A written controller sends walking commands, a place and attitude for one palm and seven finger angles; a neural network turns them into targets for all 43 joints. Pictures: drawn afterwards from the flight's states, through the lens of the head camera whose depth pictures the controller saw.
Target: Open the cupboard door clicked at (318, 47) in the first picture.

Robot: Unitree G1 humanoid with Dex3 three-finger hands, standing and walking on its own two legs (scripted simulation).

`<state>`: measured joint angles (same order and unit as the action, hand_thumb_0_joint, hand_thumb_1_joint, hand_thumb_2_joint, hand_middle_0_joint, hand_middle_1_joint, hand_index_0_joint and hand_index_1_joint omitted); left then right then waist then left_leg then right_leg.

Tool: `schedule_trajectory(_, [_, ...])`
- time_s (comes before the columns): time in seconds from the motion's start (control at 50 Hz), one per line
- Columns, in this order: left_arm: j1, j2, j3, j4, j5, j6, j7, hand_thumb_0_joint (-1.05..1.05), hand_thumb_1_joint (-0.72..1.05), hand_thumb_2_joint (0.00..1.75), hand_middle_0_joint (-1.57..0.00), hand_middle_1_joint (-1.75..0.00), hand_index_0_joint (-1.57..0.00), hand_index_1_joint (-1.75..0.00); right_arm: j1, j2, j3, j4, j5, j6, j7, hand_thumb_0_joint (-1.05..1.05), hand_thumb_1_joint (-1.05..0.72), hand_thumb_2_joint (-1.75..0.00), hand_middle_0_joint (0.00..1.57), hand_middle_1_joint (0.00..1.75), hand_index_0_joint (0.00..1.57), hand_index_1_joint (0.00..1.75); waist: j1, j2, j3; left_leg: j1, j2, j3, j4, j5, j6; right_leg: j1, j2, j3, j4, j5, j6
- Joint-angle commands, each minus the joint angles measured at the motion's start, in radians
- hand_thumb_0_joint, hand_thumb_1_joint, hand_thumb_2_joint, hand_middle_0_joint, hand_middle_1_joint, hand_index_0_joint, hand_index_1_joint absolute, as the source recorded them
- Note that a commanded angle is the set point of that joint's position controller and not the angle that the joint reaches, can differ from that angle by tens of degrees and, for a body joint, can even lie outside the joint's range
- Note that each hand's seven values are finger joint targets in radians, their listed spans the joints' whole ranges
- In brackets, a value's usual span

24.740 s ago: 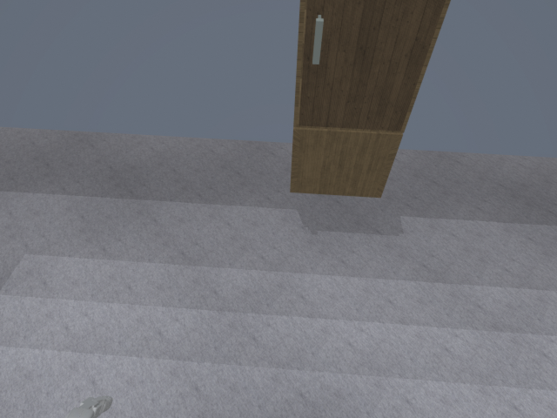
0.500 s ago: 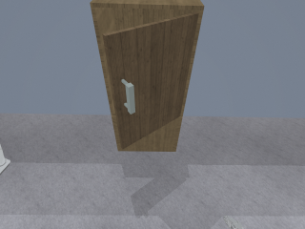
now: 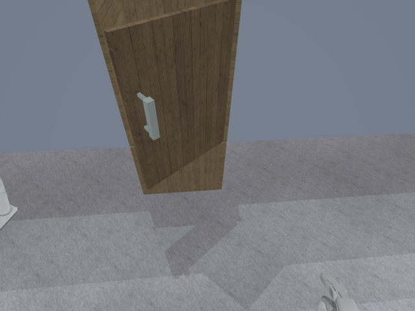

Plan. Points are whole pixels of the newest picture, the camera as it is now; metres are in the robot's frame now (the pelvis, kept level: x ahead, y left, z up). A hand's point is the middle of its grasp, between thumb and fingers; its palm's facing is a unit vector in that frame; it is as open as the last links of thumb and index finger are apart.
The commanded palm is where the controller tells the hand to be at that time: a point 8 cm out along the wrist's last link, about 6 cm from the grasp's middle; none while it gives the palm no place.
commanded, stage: let the arm hang, fingers relaxed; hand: left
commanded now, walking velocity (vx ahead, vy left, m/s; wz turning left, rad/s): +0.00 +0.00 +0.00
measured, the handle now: (147, 116) +0.62 +0.19 +0.02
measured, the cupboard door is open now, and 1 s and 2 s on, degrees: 37 37 37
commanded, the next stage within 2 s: look to check the result in 1.12 s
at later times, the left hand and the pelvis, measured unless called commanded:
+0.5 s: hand out of the picture -0.03 +0.21 -0.16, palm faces +0.08 -0.97 -0.21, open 7.1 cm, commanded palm none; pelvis +0.01 +0.02 +0.01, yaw +2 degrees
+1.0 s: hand out of the picture +0.04 +0.24 -0.15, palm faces +0.03 -0.97 -0.23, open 7.4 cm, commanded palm none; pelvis +0.01 +0.05 +0.02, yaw +1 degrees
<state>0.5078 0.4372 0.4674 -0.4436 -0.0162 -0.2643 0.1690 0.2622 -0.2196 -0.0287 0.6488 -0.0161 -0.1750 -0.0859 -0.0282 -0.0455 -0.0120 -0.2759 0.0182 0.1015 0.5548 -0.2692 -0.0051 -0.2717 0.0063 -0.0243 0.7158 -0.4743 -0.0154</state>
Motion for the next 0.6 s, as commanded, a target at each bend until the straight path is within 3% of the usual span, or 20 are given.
schedule_trajectory(0.0, [-0.058,-0.132,-0.336,0.514,0.079,0.202,-0.133,0.00,0.90,0.90,-0.20,-0.30,-0.20,-0.30,-0.140,-0.212,-0.056,0.048,-0.003,0.013,0.079,0.00,-0.90,-0.90,0.20,0.30,0.20,0.30,0.007,0.088,-0.013,-0.074,0.101,-0.118,0.045,0.273,0.066,-0.020,-0.097,0.038,-0.155,0.367,0.007])
schedule_trajectory(0.02, [-0.024,-0.171,-0.357,0.572,0.068,0.278,-0.152,0.00,0.90,0.90,-0.20,-0.30,-0.20,-0.30,-0.073,-0.093,-0.042,0.031,0.010,0.077,0.080,0.00,-0.90,-0.90,0.20,0.30,0.20,0.30,0.023,0.005,-0.086,-0.073,0.074,-0.043,0.110,0.112,0.017,-0.006,-0.192,0.148,-0.185,0.500,-0.040])
schedule_trajectory(0.04, [-0.089,-0.153,-0.372,0.616,0.066,0.274,-0.164,0.00,0.90,0.90,-0.20,-0.30,-0.20,-0.30,-0.040,-0.062,-0.026,0.046,0.006,0.090,0.079,0.00,-0.90,-0.90,0.20,0.30,0.20,0.30,0.003,-0.102,-0.081,-0.085,0.034,-0.042,0.136,-0.052,0.001,-0.044,-0.258,0.227,-0.252,0.487,-0.070])
schedule_trajectory(0.06, [-0.118,-0.113,-0.363,0.662,0.063,0.265,-0.167,0.00,0.90,0.90,-0.20,-0.30,-0.20,-0.30,-0.028,-0.072,-0.016,0.043,-0.008,0.122,0.079,0.00,-0.90,-0.90,0.20,0.30,0.20,0.30,0.015,-0.215,-0.030,-0.142,0.009,-0.045,0.197,-0.194,-0.002,-0.038,-0.285,0.248,-0.309,0.452,-0.104])
schedule_trajectory(0.08, [-0.127,-0.088,-0.353,0.721,0.064,0.257,-0.165,0.00,0.90,0.90,-0.20,-0.30,-0.20,-0.30,-0.056,-0.086,-0.014,0.034,-0.017,0.145,0.081,0.00,-0.90,-0.90,0.20,0.30,0.20,0.30,0.035,-0.316,0.035,-0.215,-0.004,-0.064,0.271,-0.260,0.003,0.011,-0.291,0.266,-0.331,0.539,-0.135])
schedule_trajectory(0.1, [-0.139,-0.080,-0.348,0.788,0.066,0.251,-0.159,0.00,0.90,0.90,-0.20,-0.30,-0.20,-0.30,-0.082,-0.101,-0.020,0.031,-0.020,0.157,0.082,0.00,-0.90,-0.90,0.20,0.30,0.20,0.30,0.047,-0.355,0.067,-0.262,-0.006,-0.078,0.305,-0.271,0.007,0.086,-0.298,0.256,-0.309,0.725,-0.161])
schedule_trajectory(0.12, [-0.149,-0.074,-0.350,0.853,0.067,0.247,-0.152,0.00,0.90,0.90,-0.20,-0.30,-0.20,-0.30,-0.102,-0.101,-0.025,0.037,-0.019,0.165,0.083,0.00,-0.90,-0.90,0.20,0.30,0.20,0.30,0.056,-0.330,0.058,-0.267,-0.008,-0.081,0.284,-0.270,0.005,0.166,-0.289,0.229,-0.270,0.934,-0.171])
schedule_trajectory(0.14, [-0.167,-0.057,-0.355,0.918,0.066,0.248,-0.145,0.00,0.90,0.90,-0.20,-0.30,-0.20,-0.30,-0.111,-0.092,-0.029,0.055,-0.015,0.174,0.084,0.00,-0.90,-0.90,0.20,0.30,0.20,0.30,0.054,-0.281,0.048,-0.252,-0.013,-0.070,0.260,-0.261,-0.001,0.208,-0.285,0.201,-0.247,1.048,-0.164])
schedule_trajectory(0.16, [-0.181,-0.054,-0.362,0.975,0.062,0.248,-0.140,0.00,0.90,0.90,-0.20,-0.30,-0.20,-0.30,-0.100,-0.073,-0.026,0.077,-0.012,0.183,0.083,0.00,-0.90,-0.90,0.20,0.30,0.20,0.30,0.048,-0.226,0.031,-0.206,-0.015,-0.062,0.198,-0.231,-0.004,0.234,-0.265,0.171,-0.240,1.091,-0.153])
schedule_trajectory(0.18, [-0.200,-0.051,-0.372,1.036,0.056,0.248,-0.138,0.00,0.90,0.90,-0.20,-0.30,-0.20,-0.30,-0.076,-0.062,-0.021,0.112,-0.009,0.187,0.083,0.00,-0.90,-0.90,0.20,0.30,0.20,0.30,0.033,-0.181,0.012,-0.133,-0.014,-0.057,0.120,-0.164,-0.007,0.219,-0.241,0.150,-0.241,1.055,-0.133])
schedule_trajectory(0.22, [-0.246,-0.067,-0.391,1.146,0.038,0.246,-0.138,0.00,0.90,0.90,-0.20,-0.30,-0.20,-0.30,-0.004,-0.044,-0.011,0.191,-0.009,0.185,0.079,0.00,-0.90,-0.90,0.20,0.30,0.20,0.30,-0.005,-0.072,-0.028,0.063,-0.002,-0.064,-0.063,0.113,-0.001,0.148,-0.189,0.102,-0.234,0.841,-0.071])
schedule_trajectory(0.24, [-0.250,-0.091,-0.403,1.192,0.033,0.247,-0.140,0.00,0.90,0.90,-0.20,-0.30,-0.20,-0.30,0.005,-0.063,-0.009,0.220,-0.009,0.177,0.076,0.00,-0.90,-0.90,0.20,0.30,0.20,0.30,-0.001,0.018,-0.049,0.148,0.051,-0.120,-0.104,0.325,0.015,0.094,-0.141,0.070,-0.217,0.661,-0.029])
schedule_trajectory(0.26, [-0.221,-0.132,-0.414,1.241,0.031,0.251,-0.138,0.00,0.90,0.90,-0.20,-0.30,-0.20,-0.30,-0.013,-0.080,-0.001,0.245,-0.016,0.168,0.070,0.00,-0.90,-0.90,0.20,0.30,0.20,0.30,0.026,0.117,-0.054,0.152,0.108,-0.164,-0.084,0.412,0.042,0.075,-0.112,0.061,-0.250,0.478,-0.008])
schedule_trajectory(0.28, [-0.183,-0.174,-0.402,1.273,0.045,0.255,-0.130,0.00,0.90,0.90,-0.20,-0.30,-0.20,-0.30,-0.021,-0.070,-0.006,0.259,-0.021,0.173,0.065,0.00,-0.90,-0.90,0.20,0.30,0.20,0.30,0.035,0.139,-0.038,0.114,0.121,-0.165,-0.079,0.295,0.047,0.083,-0.095,0.065,-0.316,0.307,-0.012])
schedule_trajectory(0.3, [-0.203,-0.170,-0.398,1.314,0.040,0.262,-0.133,0.00,0.90,0.90,-0.20,-0.30,-0.20,-0.30,-0.041,-0.048,-0.002,0.280,-0.018,0.175,0.062,0.00,-0.90,-0.90,0.20,0.30,0.20,0.30,0.028,0.256,0.011,0.086,0.098,-0.160,-0.108,0.232,0.042,0.066,-0.100,0.061,-0.333,0.296,-0.019])
schedule_trajectory(0.32, [-0.217,-0.158,-0.402,1.346,0.033,0.263,-0.138,0.00,0.90,0.90,-0.20,-0.30,-0.20,-0.30,-0.035,-0.029,0.002,0.299,-0.016,0.179,0.058,0.00,-0.90,-0.90,0.20,0.30,0.20,0.30,0.023,0.300,0.036,0.065,0.094,-0.163,-0.139,0.205,0.038,0.078,-0.096,0.056,-0.336,0.305,-0.023])
schedule_trajectory(0.44, [-0.217,-0.139,-0.426,1.495,0.028,0.250,-0.146,0.00,0.90,0.90,-0.20,-0.30,-0.20,-0.30,0.011,-0.063,0.006,0.382,-0.001,0.168,0.047,0.00,-0.90,-0.90,0.20,0.30,0.20,0.30,0.021,0.107,-0.014,0.140,0.098,-0.149,-0.162,0.292,0.032,0.146,-0.114,0.036,-0.373,0.425,-0.024])
schedule_trajectory(0.58, [-0.220,-0.130,-0.437,1.567,0.026,0.253,-0.143,0.00,0.90,0.90,-0.20,-0.30,-0.20,-0.30,0.015,-0.078,0.014,0.441,-0.002,0.164,0.048,0.00,-0.90,-0.90,0.20,0.30,0.20,0.30,0.025,0.066,0.043,0.119,0.095,-0.157,-0.221,0.240,0.033,0.144,-0.122,0.029,-0.401,0.342,-0.016])
